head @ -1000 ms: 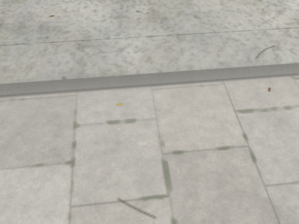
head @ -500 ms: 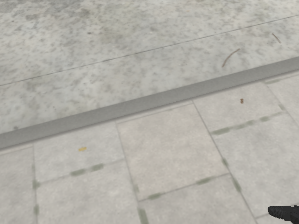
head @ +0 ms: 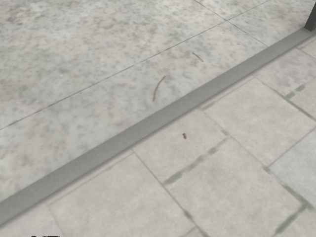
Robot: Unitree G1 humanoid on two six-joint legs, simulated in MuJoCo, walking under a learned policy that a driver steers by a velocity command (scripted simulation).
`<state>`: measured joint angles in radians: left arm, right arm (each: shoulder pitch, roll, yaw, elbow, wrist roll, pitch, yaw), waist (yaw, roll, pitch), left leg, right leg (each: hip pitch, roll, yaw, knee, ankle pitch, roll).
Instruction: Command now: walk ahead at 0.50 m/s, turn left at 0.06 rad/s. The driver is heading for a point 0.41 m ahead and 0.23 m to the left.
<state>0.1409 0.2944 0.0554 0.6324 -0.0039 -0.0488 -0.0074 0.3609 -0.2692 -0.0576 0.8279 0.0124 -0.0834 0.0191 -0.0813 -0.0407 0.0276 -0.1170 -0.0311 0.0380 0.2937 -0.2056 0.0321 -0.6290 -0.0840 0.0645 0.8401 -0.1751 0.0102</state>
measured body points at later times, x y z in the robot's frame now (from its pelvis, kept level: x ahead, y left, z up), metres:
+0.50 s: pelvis +0.24 -0.03 +0.00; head +0.26 -0.02 +0.45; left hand +0.21 +0.26 -0.12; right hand +0.48 -0.24 -0.09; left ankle +0.34 +0.16 -0.68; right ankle +0.20 -0.15 -0.75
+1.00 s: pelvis +0.42 +0.10 +0.00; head +0.45 +0.13 +0.45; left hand +0.44 +0.41 -0.12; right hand +0.64 -0.10 -0.10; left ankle +0.40 +0.16 -0.75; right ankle +0.58 -0.03 -0.69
